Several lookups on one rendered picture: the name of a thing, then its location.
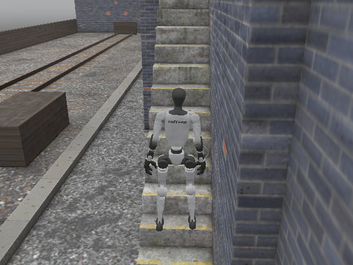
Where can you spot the left robot hand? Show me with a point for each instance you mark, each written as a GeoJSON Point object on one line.
{"type": "Point", "coordinates": [147, 167]}

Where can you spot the right robot hand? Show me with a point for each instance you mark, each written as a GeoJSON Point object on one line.
{"type": "Point", "coordinates": [202, 167]}

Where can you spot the robot left forearm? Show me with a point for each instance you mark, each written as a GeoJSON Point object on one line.
{"type": "Point", "coordinates": [151, 149]}

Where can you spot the robot right forearm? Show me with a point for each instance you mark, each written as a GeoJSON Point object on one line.
{"type": "Point", "coordinates": [200, 151]}

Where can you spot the right robot upper arm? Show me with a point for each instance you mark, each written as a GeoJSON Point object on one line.
{"type": "Point", "coordinates": [196, 128]}

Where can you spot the left robot upper arm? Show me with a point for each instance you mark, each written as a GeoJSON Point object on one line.
{"type": "Point", "coordinates": [157, 126]}

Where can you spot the left robot shin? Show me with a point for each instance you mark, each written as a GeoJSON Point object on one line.
{"type": "Point", "coordinates": [160, 206]}

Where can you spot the humanoid robot torso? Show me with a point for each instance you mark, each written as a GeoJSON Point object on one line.
{"type": "Point", "coordinates": [177, 133]}

